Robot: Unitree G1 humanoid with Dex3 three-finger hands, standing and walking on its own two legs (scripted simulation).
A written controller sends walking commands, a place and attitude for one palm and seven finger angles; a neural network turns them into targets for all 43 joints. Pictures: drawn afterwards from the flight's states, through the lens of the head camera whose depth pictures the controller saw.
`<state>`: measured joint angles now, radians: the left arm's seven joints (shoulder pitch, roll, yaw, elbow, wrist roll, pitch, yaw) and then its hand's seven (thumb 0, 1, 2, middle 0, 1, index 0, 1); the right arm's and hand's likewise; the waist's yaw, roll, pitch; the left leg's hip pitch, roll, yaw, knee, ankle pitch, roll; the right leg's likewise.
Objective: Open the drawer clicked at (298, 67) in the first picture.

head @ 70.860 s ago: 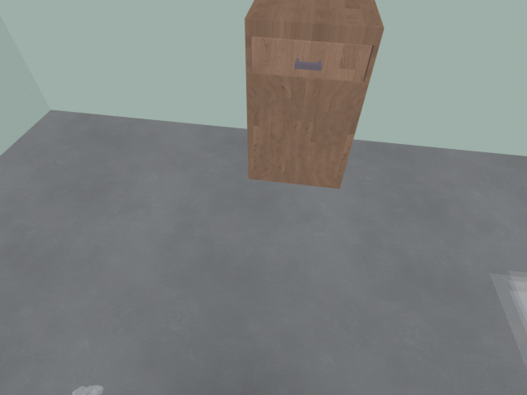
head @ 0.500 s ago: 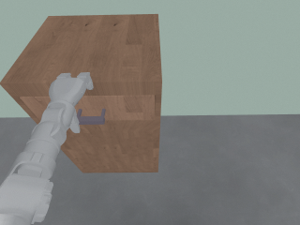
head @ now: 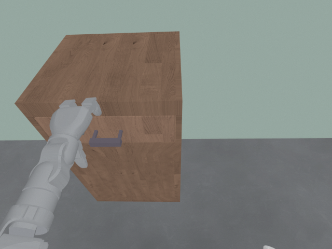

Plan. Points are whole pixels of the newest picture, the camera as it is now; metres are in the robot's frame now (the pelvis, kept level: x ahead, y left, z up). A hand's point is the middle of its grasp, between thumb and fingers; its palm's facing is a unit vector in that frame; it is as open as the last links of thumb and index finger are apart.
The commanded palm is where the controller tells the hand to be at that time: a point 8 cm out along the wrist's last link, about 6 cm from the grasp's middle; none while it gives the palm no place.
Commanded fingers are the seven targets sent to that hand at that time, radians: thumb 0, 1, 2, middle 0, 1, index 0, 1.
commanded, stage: draw the hand back to the body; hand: left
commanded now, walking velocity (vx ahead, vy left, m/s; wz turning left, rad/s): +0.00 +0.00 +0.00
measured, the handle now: (106, 137) +0.47 +0.23 -0.06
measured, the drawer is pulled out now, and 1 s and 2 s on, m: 0.00 0.00 0.00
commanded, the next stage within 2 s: step back with the hand held close in 1.28 s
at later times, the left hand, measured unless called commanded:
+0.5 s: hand (65, 154) +0.27 +0.21 +0.15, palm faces +0.33 -0.89 -0.30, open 13.3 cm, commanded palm +0.22 +0.25 +0.17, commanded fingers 0.00 -0.08 0.48 -0.27 -0.93 -0.27 -0.93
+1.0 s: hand (32, 196) +0.18 +0.22 +0.17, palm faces +0.40 -0.83 -0.40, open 9.3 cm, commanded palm +0.13 +0.26 +0.19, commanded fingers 0.00 0.80 0.86 -0.21 -0.37 -0.21 -0.37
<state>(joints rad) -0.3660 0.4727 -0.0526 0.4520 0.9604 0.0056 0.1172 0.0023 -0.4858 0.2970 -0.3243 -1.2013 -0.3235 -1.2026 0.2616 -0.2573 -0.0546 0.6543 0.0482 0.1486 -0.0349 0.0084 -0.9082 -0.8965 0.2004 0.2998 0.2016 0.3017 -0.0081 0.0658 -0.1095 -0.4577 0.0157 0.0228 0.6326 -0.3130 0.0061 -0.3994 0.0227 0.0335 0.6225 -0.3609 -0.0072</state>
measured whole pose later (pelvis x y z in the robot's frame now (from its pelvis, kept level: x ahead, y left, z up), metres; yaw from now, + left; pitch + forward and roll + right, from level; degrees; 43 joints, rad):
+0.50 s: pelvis +0.00 -0.02 +0.02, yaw +2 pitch -3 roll +0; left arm 0.07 0.29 0.16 -0.08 -0.02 -0.04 0.09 0.00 -0.36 0.35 -0.31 -1.11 -0.31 -1.11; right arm 0.13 -0.20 0.07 0.59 0.02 -0.03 -0.09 0.01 -0.91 -0.90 0.20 0.30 0.20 0.30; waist 0.06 0.04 0.02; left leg -0.15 0.02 -0.02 0.45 -0.24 -0.02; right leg -0.08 0.03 0.00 0.43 -0.30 -0.03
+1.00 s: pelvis +0.01 -0.02 +0.02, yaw +1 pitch -4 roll +0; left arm 0.55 0.33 0.28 -0.45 -0.08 -0.10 0.09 0.01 0.46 0.71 -0.24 -0.58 -0.24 -0.58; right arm 0.19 -0.23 0.00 0.66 0.00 -0.11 -0.08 0.01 -0.91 -0.90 0.20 0.30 0.20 0.30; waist 0.05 0.07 0.00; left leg -0.11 0.04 -0.01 0.41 -0.24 -0.03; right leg -0.03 0.04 0.00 0.37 -0.28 -0.03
